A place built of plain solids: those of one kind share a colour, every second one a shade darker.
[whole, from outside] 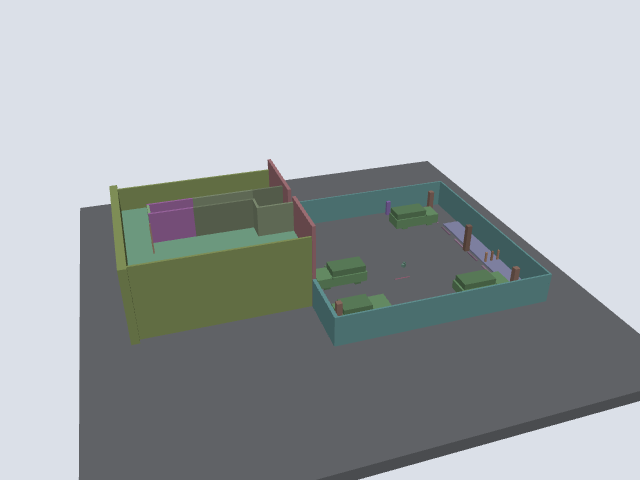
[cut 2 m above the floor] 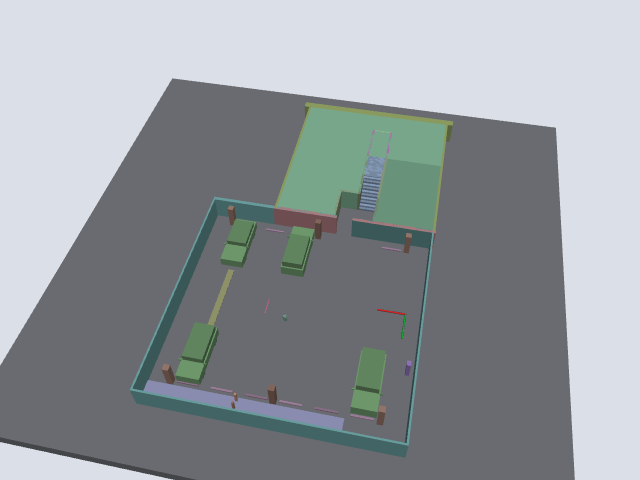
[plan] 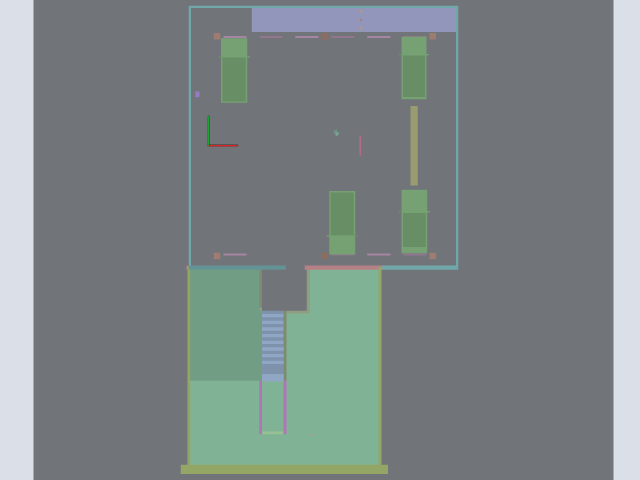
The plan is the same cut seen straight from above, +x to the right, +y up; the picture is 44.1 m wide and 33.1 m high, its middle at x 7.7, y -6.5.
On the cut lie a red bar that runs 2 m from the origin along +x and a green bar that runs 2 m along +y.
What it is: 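The pedestrian entrance of an underground car park of the 2000s; a paved forecourt at street level 4.29 m over the deck; a stair well of 22 risers of 0.195 m and treads of 0.230 m, 1.48 m wide, one straight flight without a landing, across the facade; in a closed, roofed stair core with a lobby at street level, a plain doorway into the deck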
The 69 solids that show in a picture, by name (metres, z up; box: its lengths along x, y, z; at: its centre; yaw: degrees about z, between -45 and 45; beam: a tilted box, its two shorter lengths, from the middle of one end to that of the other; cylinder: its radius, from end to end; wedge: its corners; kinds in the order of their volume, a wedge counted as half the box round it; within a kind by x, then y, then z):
{
 "paving_1": {"box": [4.96, 4.85, 4.34], "at": [1.23, -13.79, 2.12]},
 "paving_2": {"box": [4.96, 2.83, 4.34], "at": [1.23, -9.96, 2.12]},
 "paving_3": {"box": [13.0, 5.8, 4.34], "at": [5.25, -19.1, 2.12]},
 "paving_4": {"box": [6.56, 4.84, 4.34], "at": [8.47, -13.79, 2.12]},
 "paving_5": {"box": [4.96, 2.83, 4.34], "at": [9.27, -9.96, 2.12]},
 "stair_step_1": {"box": [1.5, 0.51, 3.95], "at": [4.45, -15.99, 1.93]},
 "stair_step_2": {"box": [1.5, 1.2, 3.37], "at": [4.45, -15.65, 1.63]},
 "stair_step_3": {"box": [1.5, 1.43, 3.17], "at": [4.45, -15.54, 1.53]},
 "stair_step_4": {"box": [1.5, 1.66, 2.98], "at": [4.45, -15.42, 1.44]},
 "stair_step_5": {"box": [1.5, 1.89, 2.78], "at": [4.45, -15.3, 1.34]},
 "stair_step_6": {"box": [1.5, 2.12, 2.58], "at": [4.45, -15.19, 1.24]},
 "stair_step_7": {"box": [1.5, 2.35, 2.39], "at": [4.45, -15.07, 1.15]},
 "stair_step_8": {"box": [1.5, 2.58, 2.19], "at": [4.45, -14.96, 1.05]},
 "stair_step_9": {"box": [1.5, 2.81, 2.0], "at": [4.45, -14.85, 0.95]},
 "stair_step_10": {"box": [1.5, 3.04, 1.8], "at": [4.45, -14.73, 0.85]},
 "stair_step_11": {"box": [1.5, 3.27, 1.61], "at": [4.45, -14.62, 0.76]},
 "stair_step_12": {"box": [1.5, 3.5, 1.42], "at": [4.45, -14.5, 0.66]},
 "stair_step_13": {"box": [1.5, 3.73, 1.22], "at": [4.45, -14.38, 0.56]},
 "stair_step_14": {"box": [1.5, 3.96, 1.02], "at": [4.45, -14.27, 0.46]},
 "stair_step_15": {"box": [1.5, 4.19, 0.83], "at": [4.45, -14.15, 0.36]},
 "stair_step_16": {"box": [1.5, 4.42, 0.64], "at": [4.45, -14.04, 0.27]},
 "stair_step_17": {"box": [1.5, 4.65, 0.44], "at": [4.45, -13.93, 0.17]},
 "stair_step_18": {"box": [1.5, 4.88, 0.24], "at": [4.45, -13.81, 0.07]},
 "boundary_1": {"box": [0.2, 13.85, 6.39], "at": [-1.34, -15.28, 3.15]},
 "boundary_2": {"box": [14.3, 0.65, 6.55], "at": [5.25, -22.32, 3.23]},
 "boundary_3": {"box": [0.2, 13.85, 6.42], "at": [11.84, -15.28, 3.16]},
 "wall_1": {"box": [0.15, 18.05, 2.65], "at": [-1.27, 0.62, 1.27]},
 "wall_2": {"box": [6.69, 0.3, 2.65], "at": [1.99, -8.4, 1.27]},
 "wall_3": {"box": [18.58, 0.15, 2.65], "at": [7.94, 9.57, 1.27]},
 "wall_4": {"box": [10.59, 0.3, 2.65], "at": [11.93, -8.4, 1.27]},
 "wall_5": {"box": [0.15, 18.05, 2.65], "at": [17.16, 0.62, 1.27]},
 "car_1": {"box": [1.61, 3.03, 0.58], "at": [1.78, 4.57, 1.39]},
 "car_2": {"box": [1.81, 4.44, 0.92], "at": [1.78, 5.19, 0.64]},
 "car_3": {"box": [1.8, 4.39, 0.87], "at": [9.23, -5.31, 0.61]},
 "car_4": {"box": [1.6, 2.95, 0.57], "at": [9.23, -4.7, 1.34]},
 "car_5": {"box": [1.53, 2.86, 0.52], "at": [14.18, 4.79, 1.19]},
 "car_6": {"box": [1.73, 4.3, 0.75], "at": [14.18, 5.36, 0.55]},
 "car_7": {"box": [1.58, 2.36, 0.41], "at": [14.21, -5.81, 1.12]},
 "car_8": {"box": [1.78, 4.38, 0.74], "at": [14.21, -5.22, 0.55]},
 "facade_1": {"box": [6.84, 0.3, 7.35], "at": [1.92, -8.4, 3.62]},
 "facade_2": {"box": [5.36, 0.3, 7.35], "at": [9.32, -8.4, 3.62]},
 "rim_guard_1": {"box": [0.2, 5.23, 6.95], "at": [3.61, -13.79, 3.42]},
 "rim_guard_2": {"box": [0.2, 3.02, 6.95], "at": [3.61, -10.06, 3.42]},
 "rim_guard_3": {"box": [0.2, 5.03, 6.95], "at": [5.29, -13.88, 3.42]},
 "rim_guard_4": {"box": [1.8, 0.2, 6.95], "at": [6.09, -11.47, 3.42]},
 "rim_guard_5": {"box": [0.2, 3.02, 6.95], "at": [6.89, -10.06, 3.42]},
 "lobby_wall_1": {"box": [0.2, 3.7, 6.95], "at": [3.61, -18.05, 3.42]},
 "lobby_wall_2": {"box": [0.2, 3.7, 6.95], "at": [5.29, -18.05, 3.42]},
 "walkway_1": {"box": [14.08, 1.65, 0.17], "at": [10.04, 8.68, 0.04]},
 "column_1": {"box": [0.45, 0.45, 2.62], "at": [0.6, -7.6, 1.26]},
 "column_2": {"box": [0.45, 0.45, 2.62], "at": [0.6, 7.55, 1.26]},
 "column_3": {"box": [0.45, 0.45, 2.62], "at": [8.04, -7.6, 1.26]},
 "column_4": {"box": [0.45, 0.45, 2.62], "at": [8.04, 7.55, 1.26]},
 "column_5": {"box": [0.45, 0.45, 2.62], "at": [15.48, -7.6, 1.26]},
 "column_6": {"box": [0.45, 0.45, 2.62], "at": [15.48, 7.55, 1.26]},
 "lobby_wall_end_1": {"box": [1.48, 0.2, 6.95], "at": [4.45, -19.8, 3.42]},
 "wheelstop_1": {"box": [1.6, 0.15, 0.15], "at": [1.84, -7.5, 0.03]},
 "wheelstop_2": {"box": [1.6, 0.15, 0.15], "at": [1.84, 7.5, 0.03]},
 "wheelstop_3": {"box": [1.6, 0.15, 0.15], "at": [4.32, 7.5, 0.03]},
 "wheelstop_4": {"box": [1.6, 0.15, 0.15], "at": [6.8, 7.5, 0.03]},
 "wheelstop_5": {"box": [1.6, 0.15, 0.15], "at": [9.28, 7.5, 0.03]},
 "wheelstop_6": {"box": [1.6, 0.15, 0.15], "at": [11.76, -7.5, 0.03]},
 "wheelstop_7": {"box": [1.6, 0.15, 0.15], "at": [11.76, 7.5, 0.03]},
 "wheelstop_8": {"box": [1.6, 0.15, 0.15], "at": [14.24, -7.5, 0.03]},
 "wheelstop_9": {"box": [1.6, 0.15, 0.15], "at": [14.24, 7.5, 0.03]},
 "hump_1": {"box": [0.49, 5.5, 0.11], "at": [14.19, 0.0, 0.01]},
 "pay_station_1": {"box": [0.3, 0.4, 1.5], "at": [-0.75, 3.55, 0.7]},
 "canopy_post_1": {"box": [0.12, 0.12, 6.95], "at": [7.03, -19.94, 3.42]},
 "cable_cover_1": {"box": [0.11, 1.38, 0.07], "at": [10.47, 0.0, -0.02]}
}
